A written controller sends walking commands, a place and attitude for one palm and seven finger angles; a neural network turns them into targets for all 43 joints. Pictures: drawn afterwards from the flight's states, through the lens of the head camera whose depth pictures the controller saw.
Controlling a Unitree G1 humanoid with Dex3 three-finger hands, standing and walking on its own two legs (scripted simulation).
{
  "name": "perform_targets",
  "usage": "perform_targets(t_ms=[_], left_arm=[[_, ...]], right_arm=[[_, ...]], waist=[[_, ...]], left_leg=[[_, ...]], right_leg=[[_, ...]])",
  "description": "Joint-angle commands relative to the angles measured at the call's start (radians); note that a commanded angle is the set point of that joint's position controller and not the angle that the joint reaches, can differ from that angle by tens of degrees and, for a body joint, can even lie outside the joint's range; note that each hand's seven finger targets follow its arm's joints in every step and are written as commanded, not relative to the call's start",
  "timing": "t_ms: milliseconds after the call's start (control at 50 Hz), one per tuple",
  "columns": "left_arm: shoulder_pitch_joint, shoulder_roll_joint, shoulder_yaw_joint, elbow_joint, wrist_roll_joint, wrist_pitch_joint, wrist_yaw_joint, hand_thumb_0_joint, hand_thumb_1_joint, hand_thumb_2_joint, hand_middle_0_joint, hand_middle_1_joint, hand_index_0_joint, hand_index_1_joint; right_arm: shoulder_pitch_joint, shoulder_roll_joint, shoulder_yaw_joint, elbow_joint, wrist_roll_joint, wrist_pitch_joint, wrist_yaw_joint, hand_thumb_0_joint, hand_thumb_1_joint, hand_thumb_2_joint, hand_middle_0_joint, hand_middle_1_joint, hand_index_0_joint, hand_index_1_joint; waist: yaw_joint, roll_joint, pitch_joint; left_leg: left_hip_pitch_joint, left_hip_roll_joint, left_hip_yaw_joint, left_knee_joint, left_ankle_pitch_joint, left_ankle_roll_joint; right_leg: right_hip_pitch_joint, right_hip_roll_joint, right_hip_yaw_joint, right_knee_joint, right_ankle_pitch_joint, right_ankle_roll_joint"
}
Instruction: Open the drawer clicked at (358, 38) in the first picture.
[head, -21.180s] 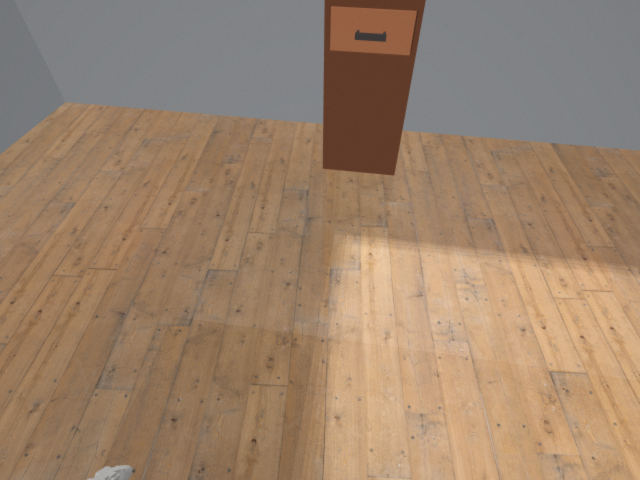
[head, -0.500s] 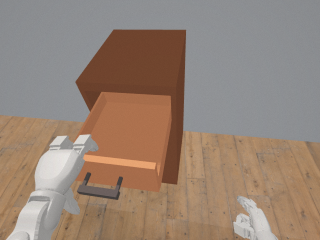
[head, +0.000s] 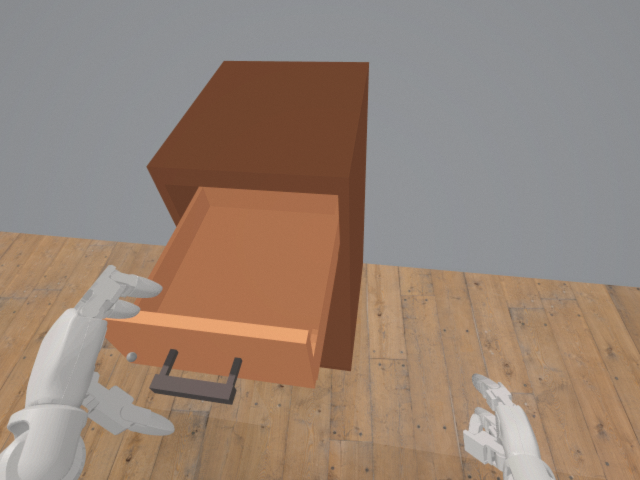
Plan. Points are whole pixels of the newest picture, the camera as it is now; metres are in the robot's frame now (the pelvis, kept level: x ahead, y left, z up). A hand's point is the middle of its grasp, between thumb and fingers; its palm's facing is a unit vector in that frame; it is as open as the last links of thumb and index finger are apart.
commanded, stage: draw the hand back to the body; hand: left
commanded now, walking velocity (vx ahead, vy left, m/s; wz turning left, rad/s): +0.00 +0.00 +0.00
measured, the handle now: (198, 374) +0.26 +0.24 -0.08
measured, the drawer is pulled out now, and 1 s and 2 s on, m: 0.29 0.29 0.29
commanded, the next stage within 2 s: step back with the hand held close in 0.90 s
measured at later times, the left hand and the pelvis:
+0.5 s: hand (106, 345) +0.19 +0.23 +0.15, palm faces +0.39 -0.83 -0.41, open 10.4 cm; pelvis +0.01 -0.01 +0.01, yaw +1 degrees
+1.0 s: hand (90, 360) +0.17 +0.23 +0.16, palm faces +0.42 -0.81 -0.40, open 7.5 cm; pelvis +0.00 -0.01 +0.01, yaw +1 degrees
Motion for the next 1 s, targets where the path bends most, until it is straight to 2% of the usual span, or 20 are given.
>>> perform_targets(t_ms=[0,20,60,100,180,280,340,400,460,500,540,600,680,720,760,840,880,920,940,980], left_arm=[[-0.088,0.133,0.201,-0.285,-0.289,-0.096,0.050,0.000,-0.290,0.390,-0.285,-1.065,-0.285,-1.065],[-0.092,0.091,0.171,-0.291,-0.293,-0.105,0.049,0.000,-0.255,0.405,-0.282,-1.043,-0.282,-1.043],[-0.073,0.068,0.159,-0.276,-0.303,-0.112,0.047,0.000,-0.185,0.435,-0.277,-0.997,-0.277,-0.997],[-0.055,0.085,0.188,-0.279,-0.308,-0.121,0.043,0.000,-0.115,0.465,-0.273,-0.952,-0.273,-0.952],[-0.014,0.072,0.196,-0.299,-0.320,-0.134,0.032,0.000,0.025,0.525,-0.262,-0.863,-0.262,-0.863],[0.029,0.073,0.220,-0.298,-0.329,-0.146,0.022,0.000,0.200,0.600,-0.250,-0.750,-0.250,-0.750],[0.029,0.071,0.221,-0.295,-0.333,-0.147,0.018,0.000,0.305,0.645,-0.242,-0.683,-0.242,-0.683],[0.034,0.092,0.244,-0.314,-0.332,-0.153,0.021,0.000,0.410,0.690,-0.235,-0.615,-0.235,-0.615],[0.047,0.084,0.248,-0.299,-0.337,-0.156,0.023,0.000,0.515,0.735,-0.228,-0.548,-0.228,-0.548],[0.026,0.099,0.259,-0.321,-0.335,-0.159,0.024,0.000,0.585,0.765,-0.223,-0.502,-0.223,-0.502],[0.042,0.092,0.260,-0.314,-0.338,-0.161,0.026,0.000,0.655,0.795,-0.218,-0.458,-0.218,-0.458],[0.039,0.091,0.261,-0.316,-0.335,-0.160,0.025,0.000,0.760,0.840,-0.210,-0.390,-0.210,-0.390],[0.033,0.083,0.255,-0.288,-0.339,-0.160,0.024,0.000,0.900,0.900,-0.200,-0.300,-0.200,-0.300],[0.031,0.077,0.248,-0.279,-0.338,-0.160,0.023,0.000,0.900,0.900,-0.200,-0.300,-0.200,-0.300],[0.032,0.084,0.257,-0.279,-0.338,-0.162,0.026,0.000,0.900,0.900,-0.200,-0.300,-0.200,-0.300],[0.017,0.087,0.251,-0.313,-0.337,-0.166,0.027,0.000,0.900,0.900,-0.200,-0.300,-0.200,-0.300],[0.026,0.098,0.263,-0.316,-0.337,-0.166,0.031,0.000,0.900,0.900,-0.200,-0.300,-0.200,-0.300],[0.036,0.086,0.258,-0.285,-0.338,-0.162,0.029,0.000,0.900,0.900,-0.200,-0.300,-0.200,-0.300],[0.031,0.087,0.258,-0.300,-0.339,-0.164,0.029,0.000,0.900,0.900,-0.200,-0.300,-0.200,-0.300],[0.027,0.085,0.254,-0.304,-0.338,-0.165,0.029,0.000,0.900,0.900,-0.200,-0.300,-0.200,-0.300]], right_arm=[[-0.079,-0.074,-0.015,-0.133,-0.016,-0.157,-0.043,0.000,-0.900,-0.900,0.200,0.300,0.200,0.300],[-0.060,-0.064,-0.011,-0.130,-0.019,-0.170,-0.042,0.000,-0.900,-0.900,0.200,0.300,0.200,0.300],[-0.054,-0.064,-0.013,-0.116,-0.019,-0.189,-0.038,0.000,-0.900,-0.900,0.200,0.300,0.200,0.300],[-0.064,-0.068,-0.020,-0.105,-0.022,-0.204,-0.034,0.000,-0.900,-0.900,0.200,0.300,0.200,0.300],[-0.059,-0.063,-0.026,-0.099,-0.022,-0.212,-0.022,0.000,-0.900,-0.900,0.200,0.300,0.200,0.300],[-0.065,-0.065,-0.042,-0.095,-0.017,-0.207,-0.015,0.000,-0.900,-0.900,0.200,0.300,0.200,0.300],[-0.071,-0.066,-0.046,-0.094,-0.012,-0.201,-0.015,0.000,-0.900,-0.900,0.200,0.300,0.200,0.300],[-0.072,-0.066,-0.052,-0.093,-0.010,-0.201,-0.017,0.000,-0.900,-0.900,0.200,0.300,0.200,0.300],[-0.073,-0.062,-0.052,-0.094,-0.006,-0.198,-0.020,0.000,-0.900,-0.900,0.200,0.300,0.200,0.300],[-0.076,-0.063,-0.051,-0.096,-0.006,-0.202,-0.021,0.000,-0.900,-0.900,0.200,0.300,0.200,0.300],[-0.070,-0.060,-0.050,-0.095,-0.004,-0.203,-0.021,0.000,-0.900,-0.900,0.200,0.300,0.200,0.300],[-0.074,-0.061,-0.050,-0.093,-0.004,-0.208,-0.020,0.000,-0.900,-0.900,0.200,0.300,0.200,0.300],[-0.080,-0.061,-0.052,-0.097,-0.003,-0.206,-0.020,0.000,-0.900,-0.900,0.200,0.300,0.200,0.300],[-0.077,-0.061,-0.050,-0.091,-0.003,-0.206,-0.020,0.000,-0.900,-0.900,0.200,0.300,0.200,0.300],[-0.080,-0.058,-0.049,-0.092,-0.003,-0.208,-0.020,0.000,-0.900,-0.900,0.200,0.300,0.200,0.300],[-0.080,-0.058,-0.046,-0.096,-0.002,-0.217,-0.020,0.000,-0.900,-0.900,0.200,0.300,0.200,0.300],[-0.080,-0.056,-0.046,-0.096,-0.003,-0.222,-0.019,0.000,-0.900,-0.900,0.200,0.300,0.200,0.300],[-0.081,-0.056,-0.046,-0.087,-0.004,-0.220,-0.020,0.000,-0.900,-0.900,0.200,0.300,0.200,0.300],[-0.083,-0.058,-0.048,-0.094,-0.002,-0.221,-0.020,0.000,-0.900,-0.900,0.200,0.300,0.200,0.300],[-0.081,-0.058,-0.048,-0.094,-0.001,-0.221,-0.020,0.000,-0.900,-0.900,0.200,0.300,0.200,0.300]], waist=[[-0.022,-0.039,-0.146],[-0.027,0.009,-0.131],[-0.029,0.016,-0.075],[-0.025,-0.013,-0.060],[-0.022,0.011,-0.113],[-0.022,-0.055,-0.132],[-0.027,-0.043,-0.112],[-0.025,-0.032,-0.132],[-0.026,-0.055,-0.110],[-0.026,-0.021,-0.105],[-0.026,-0.033,-0.101],[-0.026,-0.006,-0.093],[-0.028,-0.076,-0.083],[-0.030,-0.035,-0.071],[-0.025,-0.057,-0.082],[-0.027,-0.011,-0.081],[-0.022,-0.028,-0.101],[-0.026,-0.049,-0.069],[-0.025,-0.053,-0.083],[-0.026,-0.024,-0.084]], left_leg=[[0.050,0.025,0.008,-0.095,0.362,0.006],[0.044,0.022,0.008,-0.106,0.361,0.000],[0.033,0.025,0.007,-0.121,0.350,-0.005],[0.026,0.023,0.006,-0.122,0.356,-0.004],[0.034,0.021,0.007,-0.115,0.418,-0.006],[0.037,0.022,0.007,-0.113,0.431,-0.004],[0.031,0.022,0.009,-0.117,0.412,-0.004],[0.043,0.019,0.012,-0.112,0.404,-0.005],[0.030,0.020,0.008,-0.120,0.366,-0.002],[0.035,0.015,0.010,-0.120,0.349,-0.004],[0.030,0.018,0.005,-0.124,0.343,-0.004],[0.031,0.016,0.005,-0.123,0.335,-0.008],[0.019,0.019,0.004,-0.127,0.300,0.002],[0.020,0.017,0.006,-0.127,0.284,-0.001],[0.014,0.015,0.000,-0.129,0.287,0.000],[0.017,0.016,-0.002,-0.133,0.269,-0.002],[0.021,0.016,-0.005,-0.132,0.275,-0.002],[0.011,0.017,-0.004,-0.132,0.269,-0.002],[0.012,0.017,-0.005,-0.131,0.267,-0.001],[0.017,0.017,-0.001,-0.127,0.274,0.000]], right_leg=[[0.150,-0.016,-0.009,-0.078,0.249,-0.005],[0.146,-0.021,-0.013,-0.082,0.239,-0.008],[0.132,-0.019,-0.016,-0.098,0.231,-0.011],[0.138,-0.016,-0.014,-0.115,0.248,-0.012],[0.180,-0.023,-0.014,-0.098,0.311,-0.012],[0.187,-0.019,-0.015,-0.105,0.338,-0.007],[0.172,-0.018,-0.015,-0.112,0.327,-0.005],[0.166,-0.016,-0.007,-0.121,0.319,-0.005],[0.154,-0.018,-0.012,-0.121,0.284,-0.004],[0.143,-0.017,-0.007,-0.133,0.264,-0.005],[0.145,-0.018,-0.011,-0.127,0.256,-0.005],[0.132,-0.016,-0.008,-0.133,0.241,-0.007],[0.126,-0.020,-0.007,-0.133,0.216,-0.001],[0.115,-0.021,-0.005,-0.141,0.196,-0.004],[0.126,-0.021,-0.006,-0.136,0.199,-0.003],[0.121,-0.022,-0.005,-0.138,0.172,-0.007],[0.132,-0.022,-0.005,-0.131,0.179,-0.006],[0.119,-0.020,-0.006,-0.143,0.173,-0.004],[0.126,-0.023,-0.004,-0.140,0.171,-0.004],[0.123,-0.024,-0.001,-0.138,0.180,-0.005]])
